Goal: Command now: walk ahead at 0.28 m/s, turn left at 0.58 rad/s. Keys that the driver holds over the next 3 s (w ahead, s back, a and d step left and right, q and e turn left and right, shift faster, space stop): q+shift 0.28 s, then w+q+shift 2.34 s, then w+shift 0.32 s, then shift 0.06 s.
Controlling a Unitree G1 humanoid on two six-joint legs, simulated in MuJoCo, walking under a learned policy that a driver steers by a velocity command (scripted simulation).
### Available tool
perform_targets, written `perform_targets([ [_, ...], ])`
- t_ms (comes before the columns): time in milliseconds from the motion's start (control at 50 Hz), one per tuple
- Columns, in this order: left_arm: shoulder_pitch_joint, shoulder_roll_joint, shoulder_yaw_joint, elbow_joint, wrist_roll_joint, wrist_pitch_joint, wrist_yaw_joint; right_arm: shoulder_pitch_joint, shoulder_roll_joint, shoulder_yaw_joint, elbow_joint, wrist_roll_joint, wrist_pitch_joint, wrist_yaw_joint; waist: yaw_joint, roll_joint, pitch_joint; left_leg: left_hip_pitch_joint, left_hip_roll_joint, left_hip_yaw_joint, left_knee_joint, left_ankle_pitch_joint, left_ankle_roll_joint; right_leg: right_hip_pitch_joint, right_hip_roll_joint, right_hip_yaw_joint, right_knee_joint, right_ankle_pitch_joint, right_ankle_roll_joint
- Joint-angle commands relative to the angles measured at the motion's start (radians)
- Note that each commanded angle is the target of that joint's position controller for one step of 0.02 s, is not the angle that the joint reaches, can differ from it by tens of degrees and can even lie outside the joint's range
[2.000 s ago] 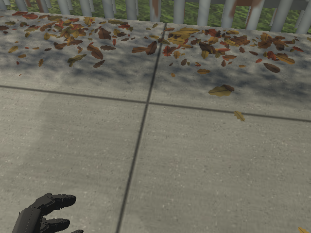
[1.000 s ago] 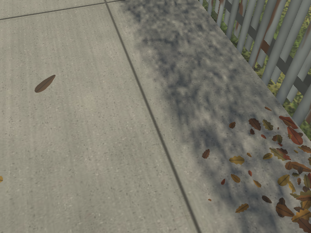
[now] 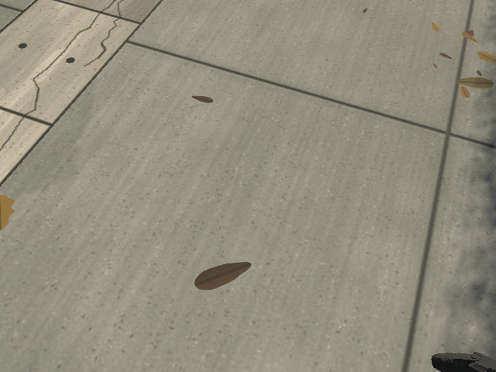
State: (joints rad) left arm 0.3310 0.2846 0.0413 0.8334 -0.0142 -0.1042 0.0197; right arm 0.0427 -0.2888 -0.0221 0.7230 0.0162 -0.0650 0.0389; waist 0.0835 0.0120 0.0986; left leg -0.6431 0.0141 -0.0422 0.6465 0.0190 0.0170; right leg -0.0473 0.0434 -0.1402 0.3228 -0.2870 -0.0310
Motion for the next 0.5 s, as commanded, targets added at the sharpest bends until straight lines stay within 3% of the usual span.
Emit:
perform_targets([
  [20,-0.148,0.185,0.051,-0.104,-0.014,-0.003,0.033,0.127,-0.107,-0.046,-0.037,-0.010,0.011,0.023,-0.113,-0.113,-0.163,0.353,-0.044,0.060,-0.068,0.116,0.016,-0.126,-0.214,0.002,0.046,0.731,-0.061],
  [60,-0.182,0.185,0.055,-0.127,-0.022,0.028,0.042,0.278,-0.153,-0.085,-0.008,-0.016,0.022,0.018,-0.188,-0.085,-0.205,0.487,-0.099,0.094,-0.074,0.052,0.064,-0.129,-0.196,-0.018,0.281,0.818,-0.029],
  [80,-0.199,0.172,0.050,-0.144,-0.015,0.042,0.043,0.399,-0.181,-0.108,0.016,-0.013,0.025,0.005,-0.247,-0.035,-0.226,0.609,-0.100,0.044,-0.131,0.073,0.115,-0.209,-0.151,-0.011,0.512,0.682,0.011],
  [100,-0.137,0.072,0.023,-0.155,0.033,0.052,0.028,0.368,-0.238,-0.114,0.000,0.001,0.028,-0.018,-0.167,0.250,-0.205,0.690,0.062,-0.210,-0.167,0.460,0.199,-0.389,-0.015,-0.021,0.846,-0.176,0.069],
  [120,0.019,0.048,0.001,-0.192,0.021,0.048,0.008,0.273,-0.304,-0.113,-0.087,-0.049,0.018,-0.018,-0.061,0.334,-0.393,0.901,0.310,-0.734,-0.203,0.515,0.479,-0.647,0.126,0.159,1.204,-0.453,0.112],
  [140,0.006,0.136,0.010,-0.184,0.007,0.041,-0.006,0.188,-0.262,-0.117,-0.145,-0.041,0.025,-0.014,-0.100,0.169,-0.504,0.893,0.308,-0.779,-0.295,0.169,0.464,-0.663,0.048,0.293,1.214,-0.334,0.081],
  [160,-0.116,0.171,0.020,-0.209,0.004,0.043,-0.003,0.142,-0.204,-0.104,-0.164,-0.014,0.030,-0.017,-0.115,0.053,-0.390,0.769,0.239,-0.678,-0.314,0.000,0.390,-0.665,0.018,0.293,1.126,-0.242,0.062],
  [180,-0.172,0.152,0.022,-0.213,0.019,0.051,0.011,0.116,-0.172,-0.093,-0.162,0.008,0.037,-0.022,-0.089,-0.050,-0.299,0.636,0.178,-0.597,-0.330,-0.072,0.323,-0.644,-0.013,0.287,1.037,-0.187,0.067],
  [200,-0.194,0.152,0.023,-0.224,0.030,0.060,0.021,0.103,-0.158,-0.089,-0.166,0.014,0.043,-0.030,-0.075,-0.033,-0.258,0.538,0.140,-0.549,-0.334,-0.038,0.298,-0.598,-0.020,0.289,0.958,-0.163,0.073],
  [240,-0.201,0.137,0.025,-0.233,0.033,0.071,0.014,0.091,-0.158,-0.095,-0.171,0.003,0.061,-0.045,-0.046,0.033,-0.216,0.418,0.065,-0.459,-0.335,0.066,0.261,-0.501,-0.011,0.269,0.802,-0.155,0.082],
  [280,-0.228,0.096,0.017,-0.235,0.032,0.070,0.010,0.110,-0.177,-0.109,-0.173,0.001,0.075,-0.064,-0.053,0.026,-0.235,0.400,0.036,-0.433,-0.306,0.223,0.245,-0.463,0.021,0.248,0.668,-0.135,0.102],
  [320,-0.234,0.082,0.015,-0.233,0.021,0.075,0.001,0.103,-0.187,-0.116,-0.187,0.016,0.093,-0.081,-0.056,0.023,-0.293,0.373,0.010,-0.454,-0.332,-0.164,0.227,-0.401,0.019,0.256,0.542,-0.061,0.110],
  [360,-0.270,0.083,0.019,-0.244,0.007,0.076,-0.008,0.089,-0.190,-0.115,-0.208,0.018,0.100,-0.084,-0.075,0.103,-0.254,0.292,-0.005,-0.506,-0.391,-0.532,0.212,-0.338,0.029,0.246,0.439,-0.019,0.107],
  [420,-0.276,0.096,0.035,-0.250,-0.007,0.053,-0.013,0.113,-0.172,-0.111,-0.211,0.017,0.097,-0.074,-0.081,0.144,-0.206,0.225,-0.009,-0.554,-0.366,-0.654,0.189,-0.214,0.032,0.251,0.298,-0.021,0.094],
  [440,-0.242,0.097,0.042,-0.240,-0.012,0.044,-0.015,0.100,-0.158,-0.106,-0.218,0.020,0.097,-0.071,-0.059,0.138,-0.192,0.181,-0.012,-0.557,-0.329,-0.677,0.174,-0.140,0.019,0.253,0.234,0.005,0.084],
  [460,-0.166,0.099,0.052,-0.215,-0.015,0.035,-0.014,0.062,-0.139,-0.098,-0.233,0.024,0.096,-0.069,-0.011,0.116,-0.176,0.081,-0.032,-0.525,-0.263,-0.697,0.141,-0.014,-0.012,0.252,0.146,0.052,0.063],
  [480,-0.067,0.130,0.070,-0.187,-0.016,0.032,-0.009,0.081,-0.096,-0.085,-0.232,0.026,0.093,-0.066,0.022,0.029,-0.204,-0.038,-0.091,-0.414,-0.066,-0.728,0.085,0.148,-0.115,0.305,0.077,-0.002,0.031],
  [500,0.005,0.249,0.068,-0.183,0.078,0.062,0.007,0.030,-0.053,-0.071,-0.274,-0.056,0.077,-0.032,0.042,-0.213,-0.184,-0.213,-0.239,-0.186,0.221,-0.662,0.040,0.178,-0.366,0.631,-0.085,-0.489,-0.044],
])
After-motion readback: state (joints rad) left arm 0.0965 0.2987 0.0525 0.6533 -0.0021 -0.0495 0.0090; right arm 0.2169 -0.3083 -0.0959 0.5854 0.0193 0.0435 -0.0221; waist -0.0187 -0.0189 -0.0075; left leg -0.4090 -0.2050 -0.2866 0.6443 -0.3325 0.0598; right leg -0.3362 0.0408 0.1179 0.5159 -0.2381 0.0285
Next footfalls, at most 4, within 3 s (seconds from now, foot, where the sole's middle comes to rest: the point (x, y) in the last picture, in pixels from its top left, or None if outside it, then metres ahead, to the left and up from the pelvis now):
0.08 left None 0.27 0.08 -0.78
0.48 right None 0.34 -0.11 -0.78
0.96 left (141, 341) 0.47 0.33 -0.78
1.38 right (63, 214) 0.82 0.65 -0.78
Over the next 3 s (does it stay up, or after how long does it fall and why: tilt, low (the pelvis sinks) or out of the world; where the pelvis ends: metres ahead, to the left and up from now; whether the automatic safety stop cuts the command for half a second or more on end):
stays up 0.11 1.78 -0.01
